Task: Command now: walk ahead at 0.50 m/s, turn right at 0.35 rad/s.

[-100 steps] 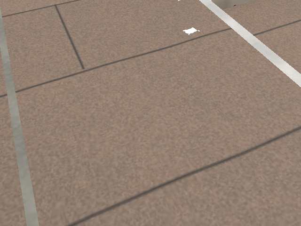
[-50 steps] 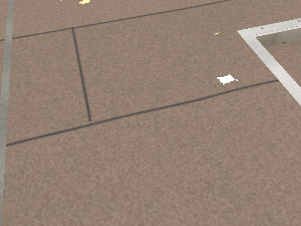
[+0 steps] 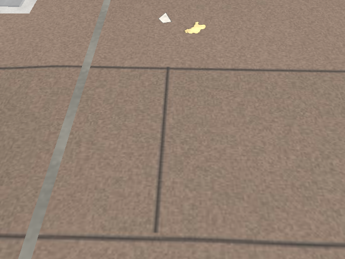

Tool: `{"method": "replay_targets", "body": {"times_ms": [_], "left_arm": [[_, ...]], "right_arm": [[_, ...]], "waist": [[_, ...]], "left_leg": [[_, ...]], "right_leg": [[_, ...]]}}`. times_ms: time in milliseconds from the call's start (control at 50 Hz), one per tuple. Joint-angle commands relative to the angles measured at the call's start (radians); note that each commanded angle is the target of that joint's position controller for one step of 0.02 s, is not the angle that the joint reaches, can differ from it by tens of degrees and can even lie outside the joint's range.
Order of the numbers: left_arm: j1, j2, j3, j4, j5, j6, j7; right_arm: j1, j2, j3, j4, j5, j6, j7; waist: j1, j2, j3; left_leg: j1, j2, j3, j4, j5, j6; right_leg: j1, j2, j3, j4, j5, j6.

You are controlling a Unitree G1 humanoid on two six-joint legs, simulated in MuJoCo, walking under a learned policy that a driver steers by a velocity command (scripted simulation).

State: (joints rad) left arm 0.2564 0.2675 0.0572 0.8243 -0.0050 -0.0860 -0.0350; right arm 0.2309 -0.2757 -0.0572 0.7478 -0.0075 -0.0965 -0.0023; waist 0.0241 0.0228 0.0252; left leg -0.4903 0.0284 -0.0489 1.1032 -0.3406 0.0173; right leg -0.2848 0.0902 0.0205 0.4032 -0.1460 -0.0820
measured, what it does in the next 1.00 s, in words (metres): walks ahead, turning right: left foot, then right foot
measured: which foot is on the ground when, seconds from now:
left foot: up 0.00-0.28, down 0.30-0.78, up 0.80-1.00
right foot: down 0.00-0.30, up 0.32-0.76, down 0.78-1.00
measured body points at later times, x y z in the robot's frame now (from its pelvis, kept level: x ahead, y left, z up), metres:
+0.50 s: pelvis +0.27 +0.03 +0.00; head +0.29 +0.04 +0.45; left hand +0.46 +0.27 -0.11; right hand +0.30 -0.26 -0.10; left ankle +0.30 +0.14 -0.74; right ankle +0.23 -0.10 -0.66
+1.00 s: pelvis +0.50 -0.11 +0.00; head +0.52 -0.13 +0.45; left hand +0.69 +0.10 -0.10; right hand +0.50 -0.42 -0.11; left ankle +0.59 +0.03 -0.66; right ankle +0.48 -0.20 -0.74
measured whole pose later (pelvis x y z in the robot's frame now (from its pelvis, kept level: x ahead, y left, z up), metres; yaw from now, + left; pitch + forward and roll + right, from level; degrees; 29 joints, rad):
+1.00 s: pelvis +0.50 -0.11 +0.00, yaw -23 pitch +2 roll -1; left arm 0.30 0.27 0.05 0.73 0.00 -0.07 -0.03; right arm 0.21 -0.31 -0.05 0.80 0.01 -0.07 0.01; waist 0.02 0.03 0.02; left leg -0.60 0.12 -0.02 1.08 -0.28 -0.01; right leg -0.23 0.05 -0.04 0.37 -0.17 -0.07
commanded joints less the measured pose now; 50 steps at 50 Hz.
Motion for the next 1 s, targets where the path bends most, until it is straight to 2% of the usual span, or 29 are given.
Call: {"method": "replay_targets", "body": {"times_ms": [20,80,140,180,240,280,300,320,340,360,380,400,420,460,560,620,700,740,760,780,800,820,840,860,880,900,920,960,1000], "left_arm": [[-0.014,0.145,0.033,-0.074,-0.006,-0.01,0.017],[0.021,0.179,0.047,-0.073,-0.016,-0.002,0.034],[0.078,0.176,0.049,-0.066,-0.023,0.014,0.043],[0.116,0.171,0.049,-0.061,-0.027,0.024,0.046],[0.126,0.174,0.053,-0.069,-0.024,0.037,0.052],[0.1,0.151,0.047,-0.086,-0.021,0.04,0.052],[0.078,0.105,0.031,-0.107,-0.011,0.035,0.048],[0.157,0.034,0.01,-0.134,-0.013,0.024,0.049],[0.209,0.067,0.006,-0.153,-0.03,0.017,0.049],[0.156,0.153,0.028,-0.138,-0.038,0.022,0.049],[0.078,0.167,0.034,-0.15,-0.029,0.029,0.047],[0.044,0.155,0.035,-0.161,-0.019,0.034,0.044],[0.03,0.142,0.039,-0.17,-0.016,0.04,0.04],[0.033,0.101,0.032,-0.182,-0.024,0.053,0.03],[-0.047,0.056,0.011,-0.212,-0.011,0.049,0.02],[-0.155,0.045,-0.002,-0.234,-0.009,0.033,0.002],[-0.253,0.067,-0.001,-0.28,-0.016,0.025,-0.013],[-0.216,0.097,0.012,-0.28,-0.011,0.023,-0.013],[-0.113,0.125,0.03,-0.252,-0.006,0.024,-0.009],[0.033,0.178,0.057,-0.207,-0.003,0.028,0.001],[0.192,0.272,0.082,-0.186,0.009,0.036,0.019],[0.195,0.314,0.079,-0.184,0.004,0.035,0.015],[0.184,0.223,0.054,-0.185,-0.002,0.03,0.01],[0.129,0.195,0.043,-0.183,-0.005,0.025,0.009],[0.066,0.169,0.035,-0.184,-0.003,0.023,0.008],[0.019,0.141,0.027,-0.189,0.005,0.02,0.005],[-0.009,0.122,0.022,-0.192,0.013,0.016,0.004],[-0.022,0.124,0.026,-0.18,0.007,0.0,0.004],[-0.015,0.14,0.032,-0.159,0.008,-0.01,0.01]], "right_arm": [[-0.01,-0.082,-0.024,-0.088,-0.008,-0.009,-0.009],[-0.118,-0.056,-0.011,-0.118,-0.005,-0.006,-0.011],[-0.213,-0.048,-0.006,-0.14,0.006,-0.015,0.0],[-0.261,-0.059,-0.009,-0.157,0.015,-0.022,0.008],[-0.262,-0.094,-0.023,-0.166,0.021,-0.037,0.017],[-0.146,-0.126,-0.042,-0.139,0.019,-0.045,0.012],[-0.016,-0.169,-0.058,-0.124,0.002,-0.048,0.003],[0.121,-0.255,-0.079,-0.107,-0.015,-0.039,-0.005],[0.169,-0.241,-0.079,-0.075,0.002,-0.024,0.004],[0.119,-0.156,-0.057,-0.089,0.008,-0.02,0.004],[0.076,-0.119,-0.045,-0.094,0.006,-0.013,0.002],[0.029,-0.097,-0.035,-0.09,0.001,-0.009,0.004],[-0.003,-0.078,-0.028,-0.085,-0.003,-0.009,0.004],[-0.025,-0.081,-0.031,-0.074,-0.003,-0.015,0.006],[0.007,-0.134,-0.046,-0.021,0.001,-0.024,0.009],[0.031,-0.161,-0.049,0.005,0.018,-0.013,0.009],[0.108,-0.202,-0.058,0.054,0.04,0.007,0.011],[0.11,-0.22,-0.06,0.07,0.045,0.02,0.007],[0.1,-0.22,-0.056,0.075,0.048,0.026,0.004],[0.116,-0.191,-0.043,0.077,0.04,0.026,0.0],[0.13,-0.121,-0.015,0.04,0.009,0.016,-0.001],[0.212,-0.049,0.012,0.032,0.007,-0.006,0.008],[0.128,-0.152,-0.015,0.034,0.036,-0.018,0.016],[0.052,-0.165,-0.018,0.007,0.051,-0.024,0.019],[0.022,-0.15,-0.015,0.007,0.037,-0.024,0.011],[0.021,-0.147,-0.019,0.009,0.022,-0.017,0.008],[0.049,-0.136,-0.019,0.017,0.022,-0.005,0.01],[0.07,-0.099,-0.013,0.027,0.02,0.017,0.009],[0.025,-0.085,-0.008,0.013,0.014,0.029,0.005]], "waist": [[-0.03,-0.092,-0.056],[0.0,-0.088,-0.036],[0.039,-0.105,-0.031],[0.055,-0.11,-0.029],[0.033,-0.133,-0.034],[-0.038,-0.145,-0.077],[-0.104,-0.105,-0.18],[-0.113,0.108,-0.334],[-0.094,0.315,-0.369],[-0.108,0.174,-0.231],[-0.109,0.094,-0.131],[-0.084,0.057,-0.069],[-0.06,0.075,-0.032],[-0.035,0.1,-0.01],[-0.038,0.037,-0.009],[-0.072,0.028,0.015],[-0.092,0.047,0.036],[-0.05,0.069,0.006],[0.016,0.066,-0.058],[0.081,0.051,-0.154],[0.125,-0.099,-0.3],[0.061,-0.292,-0.425],[0.1,-0.179,-0.362],[0.086,-0.16,-0.218],[0.052,-0.098,-0.151],[0.016,-0.101,-0.102],[-0.018,-0.113,-0.092],[-0.046,-0.107,-0.079],[-0.049,-0.09,-0.042]], "left_leg": [[-0.14,0.051,-0.021,-0.144,0.04,-0.035],[-0.093,0.026,-0.009,-0.355,0.232,-0.062],[-0.017,-0.016,-0.006,-0.511,0.382,-0.071],[0.006,-0.034,-0.015,-0.567,0.387,-0.07],[0.065,-0.044,-0.031,-0.639,0.301,-0.047],[0.246,-0.031,-0.018,-0.702,0.282,-0.002],[0.462,0.079,-0.103,-0.671,0.264,0.053],[0.815,0.302,-0.408,-0.672,0.195,0.175],[0.876,0.424,-0.723,-0.757,-0.016,0.257],[0.764,0.38,-0.637,-0.788,-0.124,0.225],[0.643,0.333,-0.483,-0.8,-0.063,0.189],[0.53,0.288,-0.38,-0.832,0.029,0.174],[0.452,0.257,-0.304,-0.861,0.101,0.167],[0.364,0.23,-0.193,-0.913,0.188,0.166],[0.361,0.216,-0.029,-0.954,0.37,0.191],[0.358,0.192,0.051,-0.953,0.384,0.168],[0.466,0.244,0.044,-0.914,0.421,0.152],[0.513,0.252,0.058,-0.826,0.619,0.13],[0.497,0.223,0.101,-0.698,0.777,0.105],[0.4,0.178,0.146,-0.507,0.791,0.071],[0.111,0.105,0.185,-0.152,0.456,0.014],[-0.159,-0.042,0.058,0.118,-0.25,-0.019],[-0.266,0.009,-0.037,0.208,-0.24,-0.009],[-0.316,0.049,-0.011,0.196,-0.154,0.003],[-0.287,0.085,0.003,0.139,-0.068,0.004],[-0.235,0.108,0.001,0.086,-0.014,-0.002],[-0.172,0.125,-0.01,0.062,0.023,-0.006],[-0.133,0.128,-0.005,0.012,0.064,-0.023],[-0.175,0.131,-0.008,-0.068,0.147,-0.041]], "right_leg": [[0.123,-0.263,0.331,-0.202,0.151,-0.202],[0.057,-0.221,0.262,-0.207,0.16,-0.167],[0.035,-0.197,0.25,-0.181,0.124,-0.136],[0.065,-0.208,0.287,-0.144,0.092,-0.129],[0.127,-0.233,0.375,-0.068,0.048,-0.107],[0.103,-0.195,0.377,0.039,0.084,-0.069],[0.017,-0.147,0.321,0.232,0.064,-0.034],[-0.262,-0.022,0.177,0.561,-0.196,0.032],[-0.477,-0.039,0.129,0.77,-0.471,0.052],[-0.543,-0.097,0.149,0.86,-0.395,0.06],[-0.544,-0.129,0.116,0.875,-0.312,0.066],[-0.514,-0.154,0.103,0.841,-0.252,0.072],[-0.486,-0.181,0.103,0.804,-0.213,0.074],[-0.436,-0.205,0.082,0.768,-0.17,0.081],[-0.42,-0.202,0.074,0.532,0.015,0.094],[-0.349,-0.177,0.014,0.33,0.137,0.08],[-0.323,-0.153,-0.022,0.202,0.069,0.043],[-0.227,-0.116,-0.054,0.148,0.002,0.009],[-0.062,-0.081,-0.086,0.098,0.035,-0.017],[0.182,-0.076,-0.076,0.108,0.072,-0.044],[0.52,-0.305,0.229,0.131,0.091,-0.134],[0.685,-0.489,0.679,-0.014,-0.044,-0.268],[0.64,-0.462,0.649,-0.055,-0.12,-0.235],[0.51,-0.423,0.493,-0.07,-0.062,-0.199],[0.38,-0.378,0.394,-0.09,0.007,-0.177],[0.266,-0.348,0.326,-0.122,0.086,-0.169],[0.191,-0.328,0.287,-0.159,0.11,-0.168],[0.122,-0.322,0.236,-0.217,0.143,-0.185],[0.106,-0.321,0.174,-0.254,0.174,-0.188]]}}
